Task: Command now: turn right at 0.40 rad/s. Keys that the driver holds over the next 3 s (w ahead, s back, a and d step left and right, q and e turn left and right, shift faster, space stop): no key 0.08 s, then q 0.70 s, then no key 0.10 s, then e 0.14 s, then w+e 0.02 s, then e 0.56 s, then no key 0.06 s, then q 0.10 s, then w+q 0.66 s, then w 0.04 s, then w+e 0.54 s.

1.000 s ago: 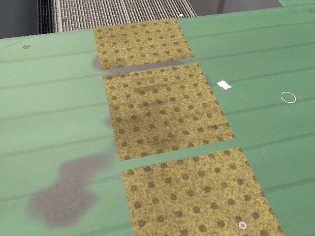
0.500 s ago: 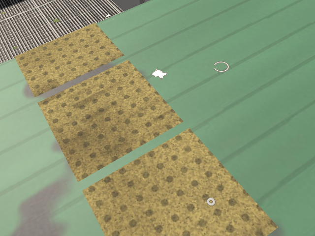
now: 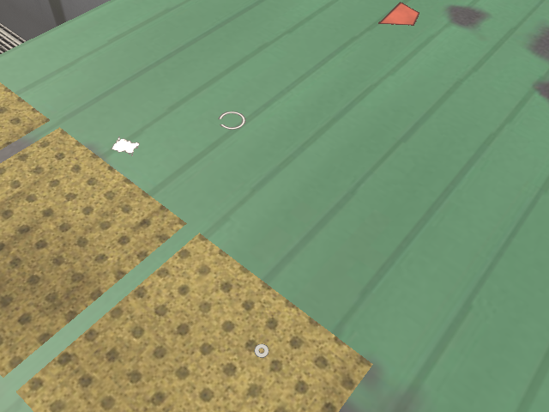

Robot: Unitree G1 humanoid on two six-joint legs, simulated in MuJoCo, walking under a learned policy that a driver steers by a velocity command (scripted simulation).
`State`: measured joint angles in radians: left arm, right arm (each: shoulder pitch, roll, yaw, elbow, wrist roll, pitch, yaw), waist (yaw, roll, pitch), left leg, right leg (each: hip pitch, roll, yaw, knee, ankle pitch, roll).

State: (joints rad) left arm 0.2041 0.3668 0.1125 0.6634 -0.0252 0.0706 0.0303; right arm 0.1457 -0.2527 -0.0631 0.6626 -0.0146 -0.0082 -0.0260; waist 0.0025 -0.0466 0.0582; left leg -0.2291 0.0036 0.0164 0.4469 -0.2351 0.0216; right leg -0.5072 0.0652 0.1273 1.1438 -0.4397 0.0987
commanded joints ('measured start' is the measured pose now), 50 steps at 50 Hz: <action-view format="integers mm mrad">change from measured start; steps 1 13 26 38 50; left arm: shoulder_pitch -54 -63 -126 -96 -82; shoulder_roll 28 47 83 38 2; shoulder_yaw -2 -20 5 -2 -34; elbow -94 -61 -54 -15 27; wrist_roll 6 52 15 23 17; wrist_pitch -17 -43 -51 -53 -71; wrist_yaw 0 -7 7 16 -6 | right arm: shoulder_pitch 0 -14 61 49 11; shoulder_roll -159 -156 -134 -220 -134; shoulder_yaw -37 -2 -23 -30 12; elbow -54 -11 -51 -118 -70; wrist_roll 0 13 41 20 -17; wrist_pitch -2 -15 58 5 12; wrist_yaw -8 31 51 6 17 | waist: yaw -31 -14 -7 -2 -43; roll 207 -112 -86 141 186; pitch -111 -89 -113 -144 -86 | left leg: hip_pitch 196 -93 -138 146 21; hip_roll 241 34 46 199 164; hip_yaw -183 -10 39 -331 -295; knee -105 99 315 -110 -143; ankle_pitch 422 -55 -185 418 92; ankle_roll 218 -68 -58 203 198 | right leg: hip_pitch -68 385 384 -90 202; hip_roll -31 -251 -374 -72 -123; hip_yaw -28 53 -63 -40 -83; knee -100 -788 -714 23 -475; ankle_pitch -7 341 687 88 121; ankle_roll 24 -229 -297 -15 -5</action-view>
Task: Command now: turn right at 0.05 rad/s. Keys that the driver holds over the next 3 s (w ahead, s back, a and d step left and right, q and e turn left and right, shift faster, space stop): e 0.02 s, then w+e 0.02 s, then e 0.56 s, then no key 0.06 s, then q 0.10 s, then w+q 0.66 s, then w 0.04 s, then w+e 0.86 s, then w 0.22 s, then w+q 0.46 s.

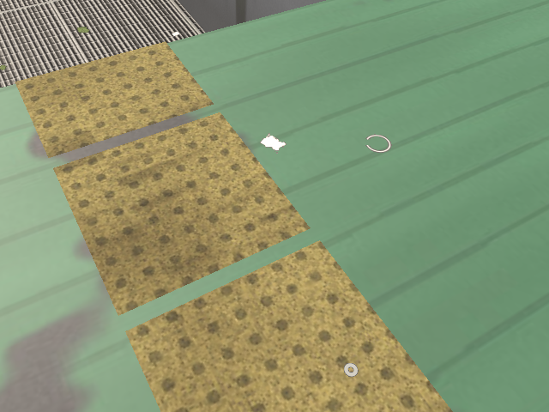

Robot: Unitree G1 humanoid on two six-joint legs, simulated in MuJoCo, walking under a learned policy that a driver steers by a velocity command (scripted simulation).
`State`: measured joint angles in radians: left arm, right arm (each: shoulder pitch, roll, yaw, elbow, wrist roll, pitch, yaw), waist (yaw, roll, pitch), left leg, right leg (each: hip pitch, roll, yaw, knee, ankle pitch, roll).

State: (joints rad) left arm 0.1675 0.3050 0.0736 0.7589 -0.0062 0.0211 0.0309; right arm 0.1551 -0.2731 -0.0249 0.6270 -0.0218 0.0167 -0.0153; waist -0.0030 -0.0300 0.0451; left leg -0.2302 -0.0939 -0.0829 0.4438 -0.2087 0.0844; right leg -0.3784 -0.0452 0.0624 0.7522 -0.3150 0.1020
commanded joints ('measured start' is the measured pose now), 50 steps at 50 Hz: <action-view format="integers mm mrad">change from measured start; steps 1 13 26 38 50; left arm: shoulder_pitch -37 -17 -66 -94 64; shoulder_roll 69 148 66 36 133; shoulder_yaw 5 24 9 -23 33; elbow -67 -128 -219 -187 -71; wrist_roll -5 -13 -24 25 1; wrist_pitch -24 -30 23 -40 -92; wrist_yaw -9 -8 -53 -24 -13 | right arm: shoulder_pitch -9 19 11 73 -29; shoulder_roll -119 -98 -204 -124 -94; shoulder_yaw -26 -59 -99 -70 -52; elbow -25 -47 -26 53 12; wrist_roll -8 5 24 21 46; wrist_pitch -14 -5 -3 14 -41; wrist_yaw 10 -13 -19 -16 14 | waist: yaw -28 -29 -36 -38 65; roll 162 -99 175 -86 -48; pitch -62 -102 -112 -148 2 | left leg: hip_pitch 13 59 159 -204 -438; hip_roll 262 85 378 168 204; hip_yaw -195 56 88 37 30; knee -130 116 -64 635 369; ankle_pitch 58 23 481 -167 -104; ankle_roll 130 -24 139 -174 -100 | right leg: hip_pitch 101 42 -57 173 389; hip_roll -6 -80 7 -160 -271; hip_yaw -26 261 -105 77 136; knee -140 -268 36 -411 -650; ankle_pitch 11 296 -90 547 -118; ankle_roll -19 -202 -31 -317 -326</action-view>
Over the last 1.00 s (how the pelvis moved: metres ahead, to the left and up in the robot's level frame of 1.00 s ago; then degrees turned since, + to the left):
-0.02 0.01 0.00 20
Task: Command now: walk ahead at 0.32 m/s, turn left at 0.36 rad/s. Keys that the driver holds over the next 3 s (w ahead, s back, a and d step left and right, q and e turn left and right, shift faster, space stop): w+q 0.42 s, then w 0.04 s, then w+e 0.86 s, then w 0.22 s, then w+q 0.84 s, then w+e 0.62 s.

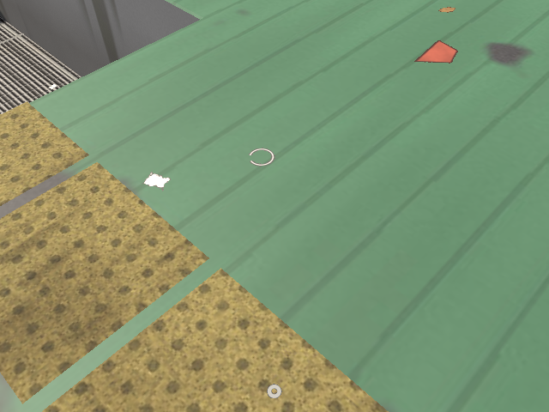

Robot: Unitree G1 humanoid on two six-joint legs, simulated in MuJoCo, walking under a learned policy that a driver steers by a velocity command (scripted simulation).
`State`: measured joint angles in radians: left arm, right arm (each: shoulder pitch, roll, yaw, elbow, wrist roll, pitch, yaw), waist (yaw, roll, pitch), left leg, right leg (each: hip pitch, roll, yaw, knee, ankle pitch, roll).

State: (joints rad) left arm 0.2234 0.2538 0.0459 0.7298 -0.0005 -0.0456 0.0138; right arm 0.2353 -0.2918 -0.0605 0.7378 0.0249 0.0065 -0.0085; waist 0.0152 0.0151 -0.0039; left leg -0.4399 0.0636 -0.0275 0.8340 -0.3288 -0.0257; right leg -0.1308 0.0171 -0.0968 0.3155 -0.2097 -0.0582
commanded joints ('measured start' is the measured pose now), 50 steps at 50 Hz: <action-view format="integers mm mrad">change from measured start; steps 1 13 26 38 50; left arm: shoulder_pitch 7 -58 -246 178 49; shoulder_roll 188 76 81 314 207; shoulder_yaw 64 24 3 83 56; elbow -38 -121 -107 -39 -56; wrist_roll -5 23 -1 -13 -25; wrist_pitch -27 -45 -66 -55 -30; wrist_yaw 1 -23 -54 -69 -9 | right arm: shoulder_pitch -114 271 137 284 -114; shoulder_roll -67 -363 -158 -50 -57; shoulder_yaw -13 -98 -27 12 32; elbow -104 -78 -80 -67 -176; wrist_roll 0 3 -11 -50 -50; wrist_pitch -32 -34 -79 -66 -111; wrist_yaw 14 22 -15 -14 0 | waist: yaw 47 -121 -81 25 11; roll -91 350 82 -279 -59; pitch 50 -133 46 -362 18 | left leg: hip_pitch -215 692 314 -128 -92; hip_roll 50 258 62 -139 -12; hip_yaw -14 -663 -118 -1 -26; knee -38 -544 -659 492 -77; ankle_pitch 24 -179 400 -42 257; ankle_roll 12 368 219 16 -53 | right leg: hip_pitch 135 -667 -474 542 -180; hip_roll -330 18 -48 -331 -85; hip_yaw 265 -29 82 786 366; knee -214 878 302 149 -105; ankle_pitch -201 -369 346 24 245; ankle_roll -162 98 113 -356 -202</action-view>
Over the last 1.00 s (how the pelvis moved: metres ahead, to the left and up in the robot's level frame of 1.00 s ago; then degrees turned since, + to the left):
0.03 -0.09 0.01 -16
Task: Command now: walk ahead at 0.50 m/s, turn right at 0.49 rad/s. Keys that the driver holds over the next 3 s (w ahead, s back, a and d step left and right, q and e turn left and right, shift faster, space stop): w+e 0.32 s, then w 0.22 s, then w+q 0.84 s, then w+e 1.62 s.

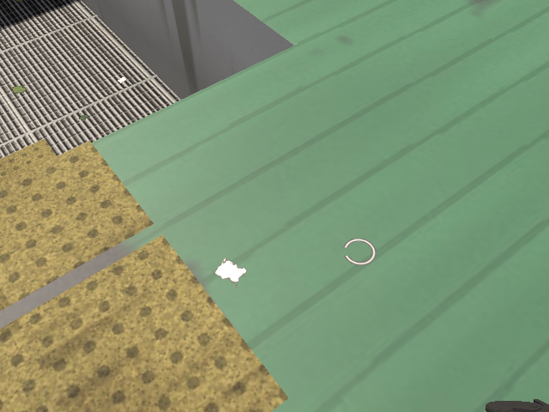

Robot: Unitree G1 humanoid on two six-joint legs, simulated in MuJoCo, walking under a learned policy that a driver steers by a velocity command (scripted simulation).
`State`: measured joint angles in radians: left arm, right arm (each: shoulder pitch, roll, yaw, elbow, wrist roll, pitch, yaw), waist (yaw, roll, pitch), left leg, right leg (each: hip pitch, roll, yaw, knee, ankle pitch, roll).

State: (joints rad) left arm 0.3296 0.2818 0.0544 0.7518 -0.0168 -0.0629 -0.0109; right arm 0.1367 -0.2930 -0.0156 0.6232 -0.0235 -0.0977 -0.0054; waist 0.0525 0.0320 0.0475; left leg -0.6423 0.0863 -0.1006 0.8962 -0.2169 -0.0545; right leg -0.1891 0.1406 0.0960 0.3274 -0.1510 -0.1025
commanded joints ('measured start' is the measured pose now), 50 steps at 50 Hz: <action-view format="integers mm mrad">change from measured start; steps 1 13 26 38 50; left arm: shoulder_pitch -37 80 -240 35 -97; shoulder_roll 181 153 34 149 134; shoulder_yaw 48 22 -14 34 47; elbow -71 -94 -167 -105 -13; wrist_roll -10 -29 7 14 28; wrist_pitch -7 13 4 -9 -47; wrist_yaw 20 22 -19 -3 15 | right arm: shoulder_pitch -55 217 157 212 36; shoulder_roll -50 -153 -156 -153 -30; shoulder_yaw -11 -84 -81 -62 -46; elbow -67 -17 106 117 58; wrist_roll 2 23 40 74 45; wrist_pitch -10 -14 -8 6 58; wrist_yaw -1 8 14 9 30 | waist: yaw -7 -124 -111 53 -26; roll -83 148 30 -181 -77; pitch -36 -226 -2 -200 23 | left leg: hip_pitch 146 878 531 -135 -27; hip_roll -55 316 127 -27 41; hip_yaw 51 -630 42 -15 37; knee -213 -601 -752 356 -75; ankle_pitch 220 -355 242 -261 246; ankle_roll -28 284 253 76 40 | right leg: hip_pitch -133 -604 -422 382 91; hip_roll -195 -125 -222 -509 -388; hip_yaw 167 94 -61 370 -187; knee -105 955 379 -24 -213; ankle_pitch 161 -370 115 -190 214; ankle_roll -139 89 112 -120 -76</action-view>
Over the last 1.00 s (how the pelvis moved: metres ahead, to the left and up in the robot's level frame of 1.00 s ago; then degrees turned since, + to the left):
0.48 0.16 0.00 6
